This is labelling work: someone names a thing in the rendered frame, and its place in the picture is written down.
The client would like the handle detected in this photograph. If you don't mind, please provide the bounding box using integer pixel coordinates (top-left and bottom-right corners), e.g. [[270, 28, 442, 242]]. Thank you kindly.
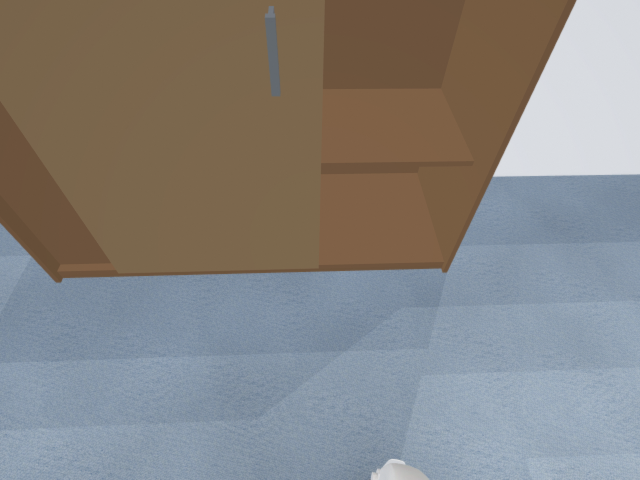
[[265, 6, 281, 96]]

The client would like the wardrobe door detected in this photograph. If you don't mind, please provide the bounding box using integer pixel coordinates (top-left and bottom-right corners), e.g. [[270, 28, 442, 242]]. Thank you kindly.
[[0, 101, 111, 265], [0, 0, 325, 273]]

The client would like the robot right shin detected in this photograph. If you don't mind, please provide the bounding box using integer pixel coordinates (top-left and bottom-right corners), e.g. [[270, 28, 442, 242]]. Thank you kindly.
[[383, 459, 405, 467]]

